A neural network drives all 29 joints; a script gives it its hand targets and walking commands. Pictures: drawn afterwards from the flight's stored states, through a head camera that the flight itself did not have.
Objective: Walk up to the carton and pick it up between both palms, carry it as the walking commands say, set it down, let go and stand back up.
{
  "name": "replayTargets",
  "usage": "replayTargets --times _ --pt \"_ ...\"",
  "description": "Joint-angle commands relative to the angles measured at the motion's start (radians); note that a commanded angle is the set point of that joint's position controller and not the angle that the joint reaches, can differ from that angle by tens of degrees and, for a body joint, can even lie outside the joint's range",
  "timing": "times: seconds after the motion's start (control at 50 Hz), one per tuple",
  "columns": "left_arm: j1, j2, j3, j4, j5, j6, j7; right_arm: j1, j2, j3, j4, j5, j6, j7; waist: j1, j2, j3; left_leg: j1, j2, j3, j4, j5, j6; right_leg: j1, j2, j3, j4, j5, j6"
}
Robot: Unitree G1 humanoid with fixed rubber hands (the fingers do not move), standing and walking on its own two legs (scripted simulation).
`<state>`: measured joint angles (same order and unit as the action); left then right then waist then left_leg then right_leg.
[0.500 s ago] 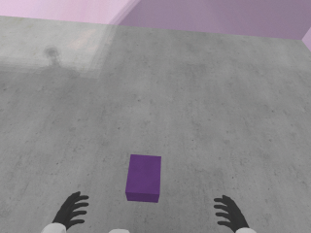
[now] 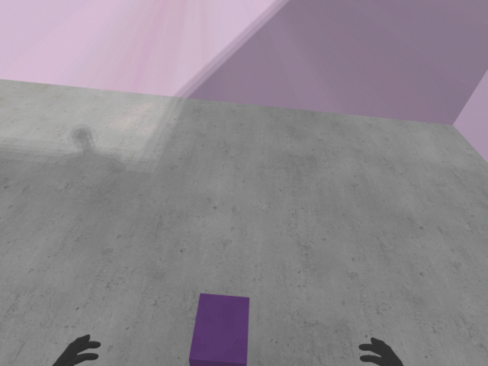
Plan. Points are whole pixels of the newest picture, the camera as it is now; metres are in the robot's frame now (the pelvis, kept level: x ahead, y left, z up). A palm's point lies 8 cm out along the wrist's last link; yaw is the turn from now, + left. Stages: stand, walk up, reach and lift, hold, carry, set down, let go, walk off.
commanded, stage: stand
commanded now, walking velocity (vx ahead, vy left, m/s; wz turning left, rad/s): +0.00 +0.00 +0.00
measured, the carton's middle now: (221, 335) +0.45 +0.07 -0.68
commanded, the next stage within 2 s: none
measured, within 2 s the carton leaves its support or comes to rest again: neither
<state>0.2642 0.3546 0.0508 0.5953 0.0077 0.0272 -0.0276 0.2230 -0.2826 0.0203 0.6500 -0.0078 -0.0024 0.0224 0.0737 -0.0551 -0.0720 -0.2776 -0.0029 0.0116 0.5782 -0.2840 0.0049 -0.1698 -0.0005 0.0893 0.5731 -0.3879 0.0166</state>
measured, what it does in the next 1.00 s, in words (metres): stands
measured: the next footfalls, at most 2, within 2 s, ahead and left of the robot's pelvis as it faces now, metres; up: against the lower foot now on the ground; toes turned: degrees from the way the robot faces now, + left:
none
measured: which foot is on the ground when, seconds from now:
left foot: down 0.00-1.00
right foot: down 0.00-1.00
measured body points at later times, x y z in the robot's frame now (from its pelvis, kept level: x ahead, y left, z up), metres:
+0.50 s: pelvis -0.01 +0.01 +0.00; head -0.05 +0.02 +0.45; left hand +0.10 +0.30 -0.09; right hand +0.16 -0.25 -0.07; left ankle +0.01 +0.12 -0.73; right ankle -0.05 -0.14 -0.73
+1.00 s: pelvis -0.02 +0.01 +0.00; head -0.06 +0.03 +0.45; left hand +0.08 +0.31 -0.10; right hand +0.14 -0.25 -0.08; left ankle +0.01 +0.12 -0.73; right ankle -0.05 -0.14 -0.73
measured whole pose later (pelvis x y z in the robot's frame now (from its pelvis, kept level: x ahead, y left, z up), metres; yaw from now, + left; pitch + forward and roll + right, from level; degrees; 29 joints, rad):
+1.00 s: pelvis -0.02 +0.01 +0.00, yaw +0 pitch -3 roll +0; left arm 0.26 0.36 0.05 0.72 0.01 0.01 -0.02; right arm 0.22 -0.29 0.02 0.72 -0.01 -0.02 0.01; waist 0.07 -0.05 -0.04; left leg -0.28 0.00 0.01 0.58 -0.26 0.01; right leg -0.17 0.00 0.09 0.57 -0.36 0.02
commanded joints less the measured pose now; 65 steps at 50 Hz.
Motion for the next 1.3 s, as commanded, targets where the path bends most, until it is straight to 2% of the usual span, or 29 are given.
replayTargets --times 0.0,0.06,0.16,0.2,0.22,0.3,0.32,0.36,0.46,0.48,0.52,0.56,0.6,0.66,0.7,0.72,0.8,0.86,0.9,0.92,0.96,1.02,1.04,1.06,1.1,1.12,1.16,1.22,1.28 --pt "-0.003 0.149 0.051 -0.035 0.027 -0.064 0.034 -0.061 -0.231 -0.127 -0.032 -0.025 -0.058 -0.026 -0.065 0.049 -0.094 0.125 0.092 -0.051 -0.043 0.369 0.048 -0.052 -0.079 0.040 -0.094 0.401 -0.041" --pt "0.017 0.156 0.056 -0.026 0.034 -0.054 0.035 -0.065 -0.228 -0.123 -0.031 -0.030 -0.063 -0.027 -0.062 0.097 -0.035 0.107 0.093 -0.067 -0.050 0.304 0.051 -0.094 -0.073 0.034 -0.113 0.307 -0.038" --pt "-0.017 0.174 0.058 -0.019 0.040 -0.057 0.035 -0.067 -0.211 -0.118 -0.037 -0.024 -0.060 -0.025 -0.084 0.041 -0.049 0.117 0.094 -0.071 -0.056 0.294 0.051 -0.093 -0.079 0.032 -0.121 0.316 -0.040" --pt "-0.010 0.160 0.057 -0.013 0.040 -0.064 0.032 -0.031 -0.232 -0.123 -0.019 -0.025 -0.065 -0.033 -0.070 0.066 -0.019 0.099 0.092 -0.081 -0.076 0.248 0.048 -0.083 -0.072 0.033 -0.110 0.305 -0.048" --pt "-0.003 0.167 0.053 -0.014 0.043 -0.063 0.036 -0.045 -0.234 -0.118 -0.030 -0.027 -0.061 -0.027 -0.073 0.124 -0.004 0.089 0.089 -0.073 -0.071 0.224 0.050 -0.096 -0.076 0.044 -0.114 0.280 -0.052" --pt "-0.016 0.179 0.054 0.005 0.042 -0.065 0.029 -0.066 -0.243 -0.122 -0.021 -0.024 -0.058 -0.025 -0.072 0.067 0.011 0.067 0.081 -0.076 -0.084 0.135 0.046 -0.107 -0.074 0.046 -0.146 0.212 -0.053" --pt "-0.028 0.171 0.050 0.013 0.047 -0.066 0.032 -0.062 -0.217 -0.114 -0.014 -0.021 -0.060 -0.029 -0.080 0.026 0.021 0.070 0.077 -0.070 -0.077 0.145 0.049 -0.113 -0.083 0.069 -0.160 0.227 -0.052" --pt "-0.007 0.182 0.057 0.013 0.038 -0.064 0.032 -0.050 -0.248 -0.124 -0.018 -0.030 -0.065 -0.034 -0.076 0.106 0.018 0.096 0.088 -0.092 -0.090 0.169 0.055 -0.124 -0.070 0.056 -0.132 0.230 -0.056" --pt "-0.015 0.187 0.054 0.025 0.041 -0.073 0.031 -0.057 -0.238 -0.119 -0.021 -0.016 -0.066 -0.028 -0.080 0.077 0.002 0.086 0.093 -0.106 -0.095 0.191 0.054 -0.096 -0.064 0.045 -0.128 0.256 -0.050" --pt "-0.002 0.165 0.047 0.033 0.039 -0.072 0.027 -0.042 -0.250 -0.121 -0.019 -0.026 -0.068 -0.030 -0.076 0.123 0.015 0.084 0.094 -0.102 -0.108 0.149 0.063 -0.100 -0.066 0.041 -0.124 0.244 -0.047" --pt "0.010 0.180 0.051 0.045 0.034 -0.069 0.026 -0.100 -0.236 -0.114 -0.019 -0.025 -0.069 -0.027 -0.050 0.109 0.044 0.058 0.097 -0.116 -0.101 0.159 0.063 -0.108 -0.071 0.045 -0.134 0.210 -0.048" --pt "-0.014 0.186 0.051 0.038 0.030 -0.070 0.024 -0.068 -0.249 -0.121 -0.007 -0.022 -0.061 -0.027 -0.058 0.057 0.030 0.060 0.078 -0.085 -0.098 0.154 0.054 -0.089 -0.073 0.050 -0.144 0.237 -0.049" --pt "-0.012 0.189 0.054 0.046 0.035 -0.072 0.027 -0.081 -0.242 -0.113 -0.004 -0.024 -0.063 -0.027 -0.059 0.133 0.039 0.049 0.083 -0.105 -0.123 0.125 0.055 -0.087 -0.068 0.050 -0.120 0.219 -0.050" --pt "-0.017 0.187 0.049 0.064 0.033 -0.066 0.030 -0.079 -0.230 -0.105 -0.001 -0.022 -0.068 -0.028 -0.064 0.077 0.051 0.074 0.097 -0.099 -0.096 0.170 0.056 -0.115 -0.073 0.063 -0.148 0.223 -0.054" --pt "0.001 0.174 0.041 0.070 0.033 -0.066 0.029 -0.064 -0.250 -0.112 0.003 -0.014 -0.068 -0.030 -0.067 0.127 0.014 0.101 0.087 -0.094 -0.098 0.167 0.050 -0.091 -0.075 0.052 -0.145 0.250 -0.055" --pt "-0.014 0.203 0.051 0.064 0.042 -0.074 0.029 -0.047 -0.228 -0.107 0.001 -0.013 -0.069 -0.029 -0.079 0.076 0.023 0.083 0.092 -0.098 -0.098 0.193 0.048 -0.082 -0.072 0.062 -0.143 0.266 -0.056" --pt "-0.003 0.189 0.046 0.078 0.026 -0.077 0.029 -0.088 -0.242 -0.107 0.014 -0.018 -0.070 -0.023 -0.056 0.146 0.011 0.092 0.097 -0.107 -0.113 0.170 0.051 -0.088 -0.071 0.052 -0.135 0.233 -0.049" --pt "-0.025 0.172 0.037 0.077 0.027 -0.074 0.025 -0.064 -0.248 -0.108 0.030 -0.009 -0.070 -0.027 -0.079 0.078 0.057 0.067 0.092 -0.105 -0.117 0.123 0.054 -0.102 -0.080 0.072 -0.159 0.242 -0.062" --pt "-0.032 0.211 0.045 0.096 0.035 -0.073 0.030 -0.092 -0.224 -0.099 0.024 -0.020 -0.065 -0.024 -0.082 0.090 0.047 0.090 0.093 -0.102 -0.111 0.139 0.052 -0.117 -0.078 0.073 -0.152 0.231 -0.054" --pt "-0.024 0.191 0.047 0.086 0.021 -0.071 0.026 -0.078 -0.245 -0.106 0.031 -0.022 -0.068 -0.026 -0.055 0.122 0.037 0.080 0.095 -0.115 -0.130 0.104 0.057 -0.099 -0.072 0.058 -0.127 0.184 -0.049" --pt "-0.012 0.183 0.042 0.104 0.027 -0.067 0.024 -0.089 -0.263 -0.112 0.042 -0.020 -0.064 -0.028 -0.048 0.095 0.077 0.043 0.102 -0.141 -0.142 0.069 0.057 -0.105 -0.072 0.047 -0.150 0.175 -0.058" --pt "-0.002 0.172 0.035 0.116 0.023 -0.071 0.021 -0.075 -0.275 -0.113 0.052 -0.017 -0.069 -0.033 -0.069 0.170 0.067 0.071 0.107 -0.140 -0.179 0.035 0.053 -0.116 -0.063 0.049 -0.142 0.171 -0.050" --pt "0.001 0.197 0.046 0.118 0.025 -0.072 0.022 -0.110 -0.253 -0.106 0.051 -0.020 -0.070 -0.030 -0.048 0.116 0.052 0.070 0.115 -0.170 -0.184 0.014 0.059 -0.106 -0.054 0.043 -0.135 0.149 -0.050" --pt "0.019 0.189 0.040 0.124 0.024 -0.075 0.028 -0.113 -0.246 -0.099 0.041 -0.017 -0.065 -0.026 -0.041 0.164 0.069 0.058 0.107 -0.137 -0.161 0.049 0.058 -0.097 -0.065 0.056 -0.147 0.173 -0.054" --pt "-0.031 0.205 0.042 0.129 0.032 -0.070 0.024 -0.087 -0.237 -0.102 0.046 -0.016 -0.072 -0.027 -0.075 0.092 0.070 0.058 0.102 -0.141 -0.167 0.000 0.045 -0.115 -0.060 0.049 -0.138 0.152 -0.052" --pt "0.000 0.208 0.045 0.133 0.027 -0.070 0.028 -0.096 -0.261 -0.104 0.062 -0.017 -0.067 -0.027 -0.052 0.132 0.079 0.059 0.103 -0.150 -0.165 0.035 0.048 -0.115 -0.066 0.058 -0.142 0.161 -0.057" --pt "0.005 0.177 0.031 0.154 0.027 -0.075 0.022 -0.093 -0.274 -0.111 0.062 -0.008 -0.067 -0.030 -0.064 0.128 0.060 0.084 0.090 -0.114 -0.138 0.106 0.043 -0.100 -0.078 0.069 -0.160 0.233 -0.058" --pt "-0.015 0.193 0.032 0.163 0.030 -0.075 0.028 -0.077 -0.243 -0.105 0.063 -0.002 -0.070 -0.025 -0.079 0.042 0.030 0.126 0.104 -0.132 -0.103 0.224 0.054 -0.093 -0.090 0.071 -0.158 0.282 -0.064" --pt "-0.025 0.188 0.034 0.164 0.014 -0.074 0.028 -0.099 -0.250 -0.097 0.081 -0.012 -0.064 -0.025 -0.055 0.081 0.026 0.132 0.098 -0.108 -0.092 0.265 0.049 -0.088 -0.088 0.065 -0.155 0.289 -0.054"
